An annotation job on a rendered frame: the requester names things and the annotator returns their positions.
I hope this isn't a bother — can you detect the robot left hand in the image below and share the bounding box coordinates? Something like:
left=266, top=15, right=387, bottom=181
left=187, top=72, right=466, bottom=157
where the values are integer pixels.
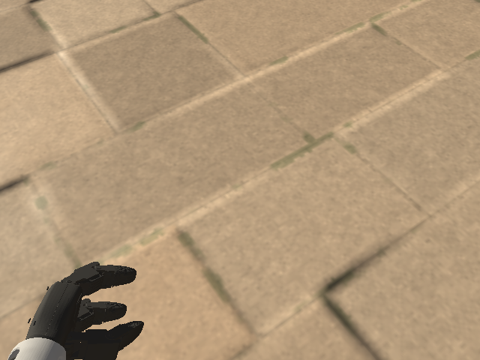
left=26, top=262, right=144, bottom=360

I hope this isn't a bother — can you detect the robot left forearm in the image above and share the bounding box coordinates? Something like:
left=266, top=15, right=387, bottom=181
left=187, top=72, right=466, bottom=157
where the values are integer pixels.
left=7, top=337, right=66, bottom=360

